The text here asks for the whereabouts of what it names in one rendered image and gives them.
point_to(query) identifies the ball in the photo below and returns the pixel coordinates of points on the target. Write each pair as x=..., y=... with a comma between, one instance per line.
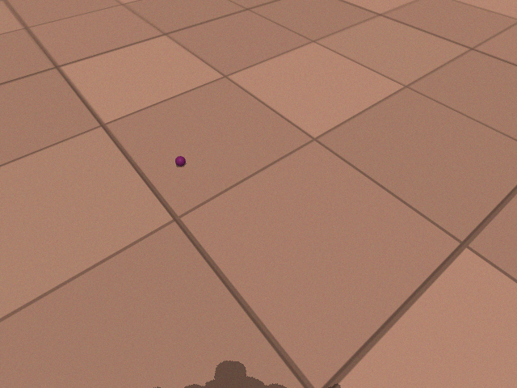
x=180, y=161

